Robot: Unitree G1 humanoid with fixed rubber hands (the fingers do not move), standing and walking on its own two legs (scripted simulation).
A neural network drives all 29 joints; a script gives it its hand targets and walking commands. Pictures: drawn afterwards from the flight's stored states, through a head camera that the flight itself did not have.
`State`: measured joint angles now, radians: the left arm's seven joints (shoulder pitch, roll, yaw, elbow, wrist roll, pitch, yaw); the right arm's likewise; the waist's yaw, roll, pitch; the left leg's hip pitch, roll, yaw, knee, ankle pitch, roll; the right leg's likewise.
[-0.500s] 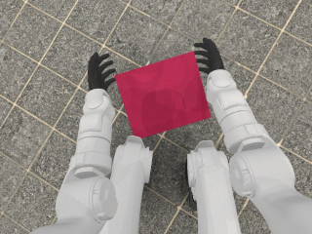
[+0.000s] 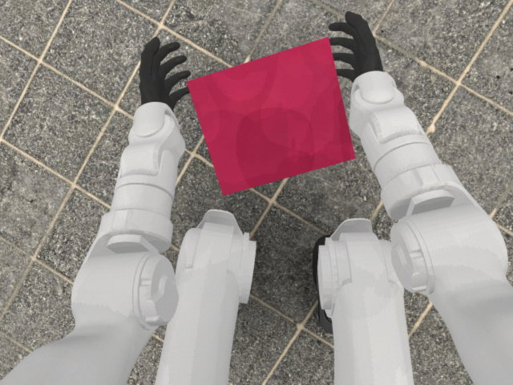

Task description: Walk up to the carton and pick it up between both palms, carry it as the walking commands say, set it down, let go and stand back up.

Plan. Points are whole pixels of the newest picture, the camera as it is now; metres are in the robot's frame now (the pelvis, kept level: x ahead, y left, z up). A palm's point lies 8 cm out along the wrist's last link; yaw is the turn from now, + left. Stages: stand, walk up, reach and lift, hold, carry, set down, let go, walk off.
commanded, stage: set down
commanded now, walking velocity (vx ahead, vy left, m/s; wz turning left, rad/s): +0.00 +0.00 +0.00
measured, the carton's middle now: (270, 121) +0.47 +0.02 -0.25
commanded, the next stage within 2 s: none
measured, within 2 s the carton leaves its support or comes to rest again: rests again in 1.66 s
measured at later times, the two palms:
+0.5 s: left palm (165, 105) +0.47 +0.17 -0.14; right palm (371, 74) +0.52 -0.12 -0.15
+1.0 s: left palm (164, 102) +0.48 +0.17 -0.15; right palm (366, 71) +0.53 -0.11 -0.16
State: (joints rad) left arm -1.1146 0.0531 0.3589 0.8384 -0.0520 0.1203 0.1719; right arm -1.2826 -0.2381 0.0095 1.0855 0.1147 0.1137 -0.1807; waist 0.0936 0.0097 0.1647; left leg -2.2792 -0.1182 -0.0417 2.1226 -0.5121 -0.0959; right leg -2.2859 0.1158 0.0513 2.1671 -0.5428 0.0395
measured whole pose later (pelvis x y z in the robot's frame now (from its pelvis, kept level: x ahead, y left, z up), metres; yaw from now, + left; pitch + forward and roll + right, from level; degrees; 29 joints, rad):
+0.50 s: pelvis +0.00 +0.00 -0.01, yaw +0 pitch +38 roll +3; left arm -1.14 0.04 0.40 0.93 0.01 0.08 0.13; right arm -1.32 -0.24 -0.03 1.22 0.07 0.07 -0.14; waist 0.10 -0.02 0.15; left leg -2.28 -0.11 -0.04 2.14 -0.52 -0.10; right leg -2.30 0.13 0.05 2.18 -0.54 0.03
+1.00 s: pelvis +0.01 +0.00 +0.00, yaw +0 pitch +39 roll +3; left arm -1.14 0.04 0.43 0.96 0.04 0.04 0.09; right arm -1.32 -0.24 -0.08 1.24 0.03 0.02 -0.12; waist 0.10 -0.02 0.14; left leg -2.29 -0.11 -0.03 2.14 -0.55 -0.10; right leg -2.31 0.13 0.06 2.19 -0.57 0.03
